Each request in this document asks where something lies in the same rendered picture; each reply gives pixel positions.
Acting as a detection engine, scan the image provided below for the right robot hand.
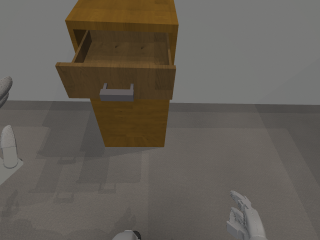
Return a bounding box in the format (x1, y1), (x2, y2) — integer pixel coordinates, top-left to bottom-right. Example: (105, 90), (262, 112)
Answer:
(226, 190), (267, 240)

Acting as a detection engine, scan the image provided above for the left robot hand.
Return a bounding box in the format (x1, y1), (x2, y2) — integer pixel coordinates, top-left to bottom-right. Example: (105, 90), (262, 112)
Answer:
(0, 76), (24, 185)

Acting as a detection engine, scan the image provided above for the drawer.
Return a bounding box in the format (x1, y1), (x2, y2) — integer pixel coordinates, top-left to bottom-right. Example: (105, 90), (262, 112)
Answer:
(55, 30), (176, 100)

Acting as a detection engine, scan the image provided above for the cabinet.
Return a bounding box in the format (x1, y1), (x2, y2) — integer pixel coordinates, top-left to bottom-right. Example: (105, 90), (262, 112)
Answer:
(65, 0), (179, 147)

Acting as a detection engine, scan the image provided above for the robot left shin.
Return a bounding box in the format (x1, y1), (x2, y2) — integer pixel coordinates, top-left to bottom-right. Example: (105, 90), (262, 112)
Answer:
(124, 230), (137, 237)

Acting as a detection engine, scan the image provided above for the handle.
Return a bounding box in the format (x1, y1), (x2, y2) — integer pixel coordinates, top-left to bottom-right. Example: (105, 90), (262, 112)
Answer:
(99, 83), (134, 102)

